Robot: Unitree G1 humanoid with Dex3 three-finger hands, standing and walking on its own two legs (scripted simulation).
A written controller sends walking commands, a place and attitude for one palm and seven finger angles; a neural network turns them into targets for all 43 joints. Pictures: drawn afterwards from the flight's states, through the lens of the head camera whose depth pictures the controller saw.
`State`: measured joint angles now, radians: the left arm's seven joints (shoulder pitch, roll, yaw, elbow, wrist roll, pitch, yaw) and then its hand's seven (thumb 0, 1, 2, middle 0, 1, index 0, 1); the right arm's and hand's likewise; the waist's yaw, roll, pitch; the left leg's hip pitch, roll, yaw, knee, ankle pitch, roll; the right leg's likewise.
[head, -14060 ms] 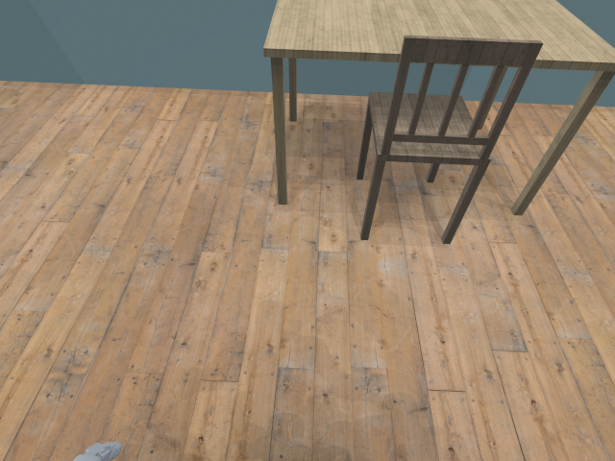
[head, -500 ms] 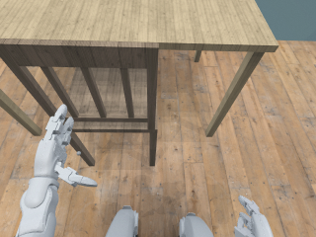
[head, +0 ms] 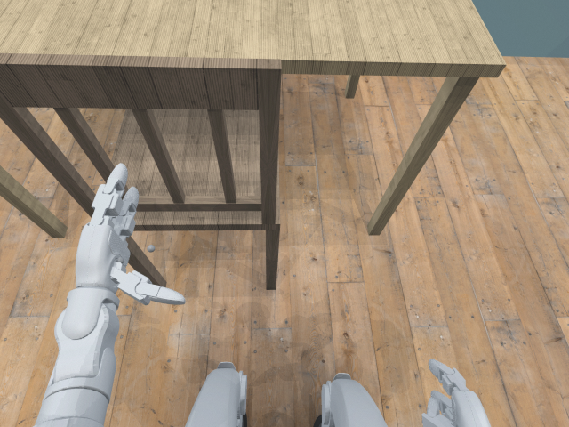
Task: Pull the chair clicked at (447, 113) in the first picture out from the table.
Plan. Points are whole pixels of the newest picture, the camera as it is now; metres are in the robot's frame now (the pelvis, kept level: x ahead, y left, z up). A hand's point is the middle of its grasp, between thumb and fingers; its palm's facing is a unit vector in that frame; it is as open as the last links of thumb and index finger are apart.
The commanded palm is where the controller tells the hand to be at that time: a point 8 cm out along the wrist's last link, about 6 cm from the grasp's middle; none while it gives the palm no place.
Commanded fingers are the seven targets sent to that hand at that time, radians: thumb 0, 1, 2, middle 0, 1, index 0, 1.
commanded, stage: aim the fingers beside a spindle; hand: left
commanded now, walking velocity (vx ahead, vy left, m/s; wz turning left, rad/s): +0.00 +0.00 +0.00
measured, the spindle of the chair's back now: (163, 160) +0.51 +0.21 +0.00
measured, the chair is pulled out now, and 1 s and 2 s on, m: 0.00 0.00 0.00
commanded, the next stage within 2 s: push the fingers through the gap in 0.88 s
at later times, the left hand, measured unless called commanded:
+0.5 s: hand (155, 244) +0.35 +0.19 +0.02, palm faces +0.07 -1.00 -0.05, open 16.9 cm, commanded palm +0.33 +0.24 +0.02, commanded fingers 0.00 -0.50 0.30 -0.06 -0.08 -0.06 -0.08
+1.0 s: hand (154, 243) +0.35 +0.19 +0.02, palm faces +0.06 -1.00 -0.04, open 16.9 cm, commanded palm +0.33 +0.24 +0.02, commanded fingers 0.00 -0.50 0.30 -0.06 -0.08 -0.06 -0.08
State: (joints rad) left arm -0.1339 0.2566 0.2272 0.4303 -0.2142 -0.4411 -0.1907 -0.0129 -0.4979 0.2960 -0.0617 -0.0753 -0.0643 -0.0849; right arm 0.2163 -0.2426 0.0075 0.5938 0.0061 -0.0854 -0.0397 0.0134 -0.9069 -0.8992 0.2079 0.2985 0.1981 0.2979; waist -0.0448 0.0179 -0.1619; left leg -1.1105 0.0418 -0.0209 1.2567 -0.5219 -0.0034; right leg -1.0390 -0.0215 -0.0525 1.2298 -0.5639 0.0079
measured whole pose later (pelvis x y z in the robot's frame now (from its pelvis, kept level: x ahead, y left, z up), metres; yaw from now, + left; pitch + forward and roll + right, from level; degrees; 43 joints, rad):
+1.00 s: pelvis +0.00 +0.00 +0.00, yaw +0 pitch +22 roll -2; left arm -0.18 0.27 0.25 0.50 -0.21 -0.48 -0.18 -0.01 -0.50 0.30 -0.06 -0.08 -0.06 -0.08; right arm 0.22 -0.24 0.01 0.59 0.01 -0.04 -0.03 0.01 -0.91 -0.90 0.21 0.30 0.20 0.30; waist -0.05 0.02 -0.17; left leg -1.14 0.05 -0.02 1.27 -0.52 -0.01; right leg -1.07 -0.02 -0.05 1.25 -0.57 0.00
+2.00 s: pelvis +0.00 +0.00 -0.01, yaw -1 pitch +25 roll -3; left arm -0.60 0.38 0.37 0.90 -0.14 -0.49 -0.19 -0.01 -0.50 0.30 -0.06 -0.08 -0.07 -0.09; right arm 0.27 -0.25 0.01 0.64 -0.01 0.03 -0.02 0.01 -0.91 -0.90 0.21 0.30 0.20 0.30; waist -0.12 0.02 -0.16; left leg -1.21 0.06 -0.02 1.29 -0.53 0.00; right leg -1.14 0.00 -0.04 1.26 -0.56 0.01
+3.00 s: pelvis +0.00 +0.01 -0.01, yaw -2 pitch +27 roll -4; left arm -0.70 0.42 0.40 0.98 -0.11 -0.50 -0.17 -0.01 -0.50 0.30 -0.20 -0.51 -0.20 -0.52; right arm 0.27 -0.24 0.03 0.61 -0.03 0.09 0.00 0.01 -0.91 -0.90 0.21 0.30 0.20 0.30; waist -0.14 0.02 -0.15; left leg -1.25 0.06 -0.02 1.31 -0.53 0.01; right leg -1.17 0.00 -0.04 1.26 -0.56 0.02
